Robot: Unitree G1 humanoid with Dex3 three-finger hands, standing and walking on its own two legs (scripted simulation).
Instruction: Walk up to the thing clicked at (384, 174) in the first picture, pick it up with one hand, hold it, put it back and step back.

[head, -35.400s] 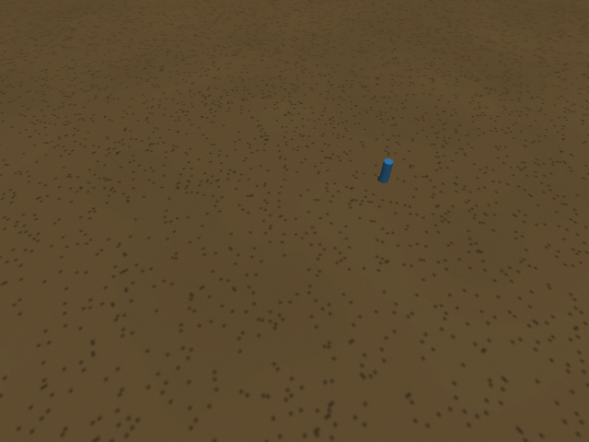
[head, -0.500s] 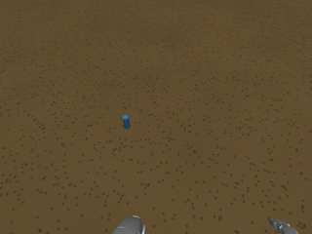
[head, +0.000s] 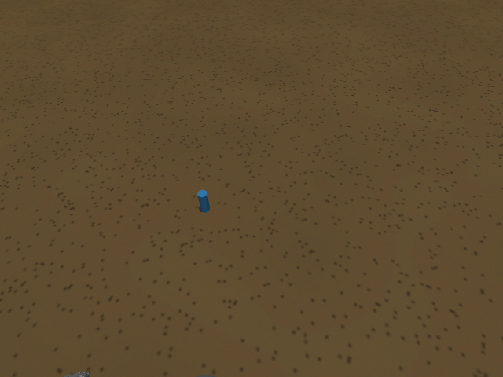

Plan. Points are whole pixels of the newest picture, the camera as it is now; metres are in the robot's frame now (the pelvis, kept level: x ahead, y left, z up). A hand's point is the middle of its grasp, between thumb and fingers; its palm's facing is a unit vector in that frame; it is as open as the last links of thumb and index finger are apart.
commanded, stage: step back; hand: left
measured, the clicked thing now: (203, 201) +0.97 +0.25 -0.70
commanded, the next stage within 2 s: stand in 0.52 s
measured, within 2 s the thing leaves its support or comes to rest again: neither
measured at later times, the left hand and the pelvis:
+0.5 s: hand out of the picture +0.11 +0.29 -0.15, palm faces +0.04 -0.94 -0.34, open 7.4 cm; pelvis +0.04 +0.03 +0.01, yaw +1 degrees
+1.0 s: hand out of the picture +0.11 +0.28 -0.14, palm faces -0.03 -0.94 -0.33, open 7.4 cm; pelvis +0.03 +0.03 +0.02, yaw +1 degrees
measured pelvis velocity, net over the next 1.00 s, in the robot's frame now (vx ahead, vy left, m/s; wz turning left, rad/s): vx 0.03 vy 0.03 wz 0.01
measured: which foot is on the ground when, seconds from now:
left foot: up 0.00-0.20, down 0.22-1.00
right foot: down 0.00-1.00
